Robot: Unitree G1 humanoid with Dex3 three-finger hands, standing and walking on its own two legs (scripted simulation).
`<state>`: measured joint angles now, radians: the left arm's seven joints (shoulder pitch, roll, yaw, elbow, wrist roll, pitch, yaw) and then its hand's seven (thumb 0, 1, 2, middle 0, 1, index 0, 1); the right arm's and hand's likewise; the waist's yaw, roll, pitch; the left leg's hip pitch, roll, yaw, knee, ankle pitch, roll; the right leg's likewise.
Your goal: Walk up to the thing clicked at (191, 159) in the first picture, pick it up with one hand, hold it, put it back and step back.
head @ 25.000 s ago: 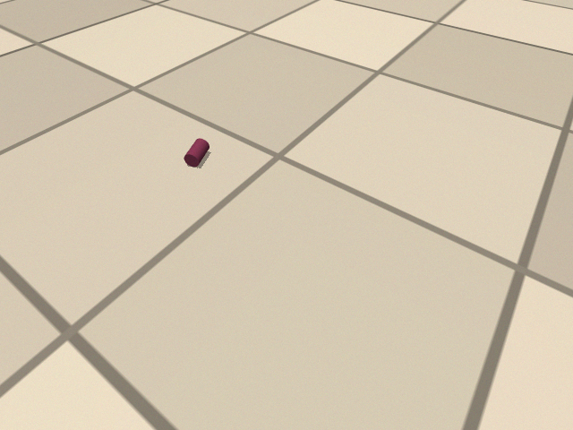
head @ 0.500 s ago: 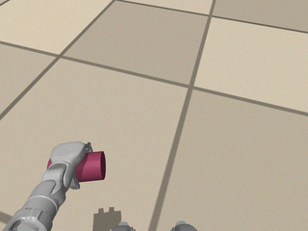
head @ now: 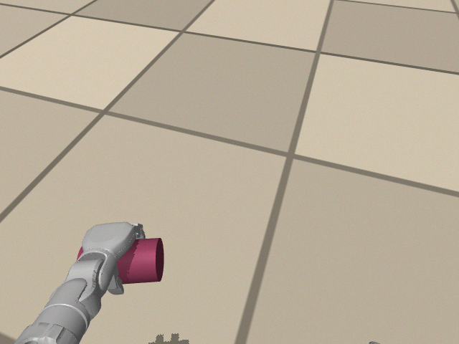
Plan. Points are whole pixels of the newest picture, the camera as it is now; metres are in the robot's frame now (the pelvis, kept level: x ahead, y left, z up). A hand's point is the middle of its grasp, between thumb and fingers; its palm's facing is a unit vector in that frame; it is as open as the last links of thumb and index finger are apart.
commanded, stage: hold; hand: left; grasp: from above
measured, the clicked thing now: (123, 261) +0.32 +0.22 -0.09
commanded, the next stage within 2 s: crouch in 1.74 s
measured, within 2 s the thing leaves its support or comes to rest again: neither
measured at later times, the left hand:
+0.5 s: hand (107, 268) +0.28 +0.22 -0.04, palm faces -0.47 -0.05 -0.88, open 11.0 cm
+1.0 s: hand (104, 270) +0.27 +0.22 -0.02, palm faces -0.45 -0.05 -0.89, open 11.0 cm
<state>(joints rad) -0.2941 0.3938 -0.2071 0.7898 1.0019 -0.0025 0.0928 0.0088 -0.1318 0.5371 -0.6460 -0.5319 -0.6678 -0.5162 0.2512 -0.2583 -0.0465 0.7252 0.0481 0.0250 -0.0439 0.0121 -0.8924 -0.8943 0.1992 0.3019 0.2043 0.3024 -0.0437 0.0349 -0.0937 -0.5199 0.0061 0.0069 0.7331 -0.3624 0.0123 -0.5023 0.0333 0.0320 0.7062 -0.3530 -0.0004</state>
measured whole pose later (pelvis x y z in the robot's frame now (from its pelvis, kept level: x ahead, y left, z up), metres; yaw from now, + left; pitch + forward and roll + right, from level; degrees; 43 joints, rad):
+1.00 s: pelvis -0.02 +0.00 +0.02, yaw +0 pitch +1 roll +0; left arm -0.22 0.42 -0.22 0.62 0.97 -0.03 -0.04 0.00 -0.15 0.59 -0.60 -0.63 -0.62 -0.62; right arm 0.19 -0.26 -0.02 0.69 0.07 0.06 -0.06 0.01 -0.90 -0.90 0.20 0.30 0.20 0.30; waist 0.00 0.05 -0.02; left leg -0.29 0.00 0.02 0.52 -0.25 0.01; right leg -0.29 0.02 0.05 0.52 -0.25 0.00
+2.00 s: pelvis -0.01 +0.00 +0.02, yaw +0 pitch +1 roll +0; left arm -0.22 0.42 -0.23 0.62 0.97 -0.04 -0.05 0.00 -0.15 0.61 -0.58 -0.67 -0.60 -0.65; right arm 0.18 -0.26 -0.01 0.68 0.07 0.08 -0.07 0.01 -0.90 -0.90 0.20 0.30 0.20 0.30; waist 0.00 0.05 -0.01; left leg -0.25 -0.01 0.02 0.47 -0.23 0.01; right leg -0.25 0.02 0.05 0.47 -0.23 0.00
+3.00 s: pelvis -0.08 +0.00 -0.29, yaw -1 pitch +39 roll -4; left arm -0.85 0.51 -0.03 1.31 1.20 -0.11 0.37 0.00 -0.15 0.61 -0.60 -0.64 -0.62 -0.63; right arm 0.19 -0.24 -0.01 0.73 -0.08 -0.05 0.03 0.01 -0.89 -0.89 0.20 0.30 0.21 0.30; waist -0.19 0.04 -0.20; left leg -1.99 -0.01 -0.05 1.96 -0.65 0.01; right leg -1.94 0.03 -0.05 1.92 -0.66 0.00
